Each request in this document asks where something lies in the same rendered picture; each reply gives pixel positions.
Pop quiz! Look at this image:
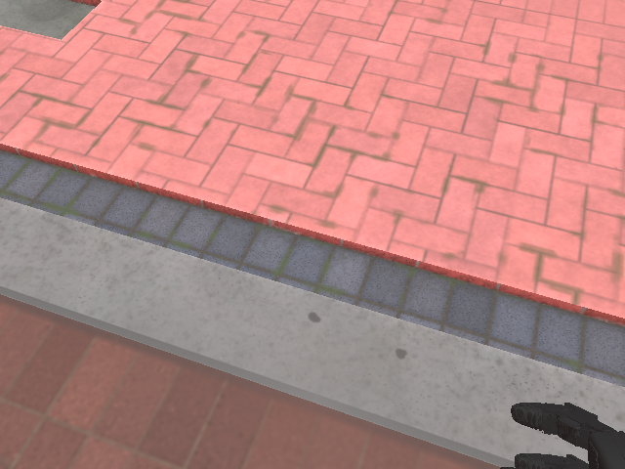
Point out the right robot hand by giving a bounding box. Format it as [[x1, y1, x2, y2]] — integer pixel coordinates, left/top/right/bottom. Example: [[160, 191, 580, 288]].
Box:
[[500, 403, 625, 469]]

